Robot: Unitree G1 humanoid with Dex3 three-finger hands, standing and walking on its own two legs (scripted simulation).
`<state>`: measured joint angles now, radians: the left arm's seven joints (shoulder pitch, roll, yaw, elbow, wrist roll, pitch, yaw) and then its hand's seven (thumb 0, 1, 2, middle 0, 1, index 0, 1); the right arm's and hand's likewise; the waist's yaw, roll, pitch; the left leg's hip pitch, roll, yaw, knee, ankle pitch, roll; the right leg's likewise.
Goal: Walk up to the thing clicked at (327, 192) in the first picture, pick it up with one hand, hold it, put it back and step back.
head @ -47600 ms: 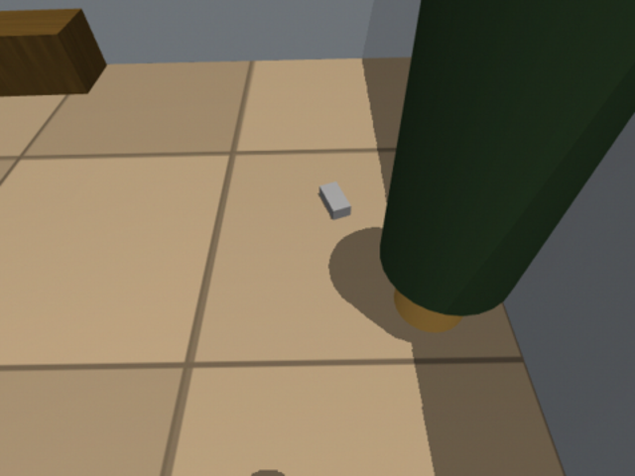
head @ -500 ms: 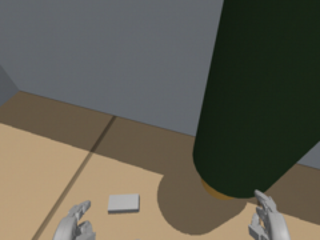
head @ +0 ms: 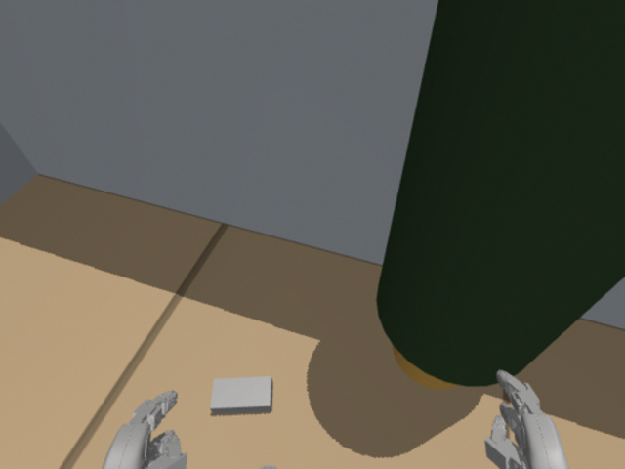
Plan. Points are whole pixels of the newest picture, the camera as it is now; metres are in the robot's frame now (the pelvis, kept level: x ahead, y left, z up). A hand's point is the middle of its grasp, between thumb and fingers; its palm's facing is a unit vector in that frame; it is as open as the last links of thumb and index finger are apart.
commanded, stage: home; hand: left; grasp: from above
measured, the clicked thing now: (242, 395) +0.43 +0.23 -0.69
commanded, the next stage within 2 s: stand in 0.02 s
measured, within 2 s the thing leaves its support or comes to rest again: neither
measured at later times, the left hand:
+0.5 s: hand out of the picture +0.07 +0.25 -0.11, palm faces +0.03 -0.94 -0.33, open 7.4 cm
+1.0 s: hand out of the picture +0.03 +0.25 -0.10, palm faces +0.04 -0.94 -0.33, open 7.4 cm
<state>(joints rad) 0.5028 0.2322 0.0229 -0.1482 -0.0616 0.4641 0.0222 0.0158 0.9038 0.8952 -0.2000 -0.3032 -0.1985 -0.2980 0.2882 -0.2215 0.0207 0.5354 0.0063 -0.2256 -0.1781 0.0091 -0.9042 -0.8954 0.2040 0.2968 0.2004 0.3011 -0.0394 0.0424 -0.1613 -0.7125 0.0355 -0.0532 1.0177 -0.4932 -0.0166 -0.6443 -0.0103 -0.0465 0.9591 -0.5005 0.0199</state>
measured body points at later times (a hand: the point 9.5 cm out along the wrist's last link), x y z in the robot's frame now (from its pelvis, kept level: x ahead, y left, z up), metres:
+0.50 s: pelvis +0.00 +0.01 +0.04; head +0.01 +0.01 +0.49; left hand +0.07 +0.29 -0.08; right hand +0.09 -0.27 -0.08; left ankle +0.01 +0.13 -0.68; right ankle -0.01 -0.13 -0.68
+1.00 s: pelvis -0.01 +0.01 +0.07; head -0.02 +0.01 +0.52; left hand +0.03 +0.30 -0.07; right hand +0.06 -0.27 -0.07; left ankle +0.01 +0.13 -0.68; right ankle -0.01 -0.13 -0.68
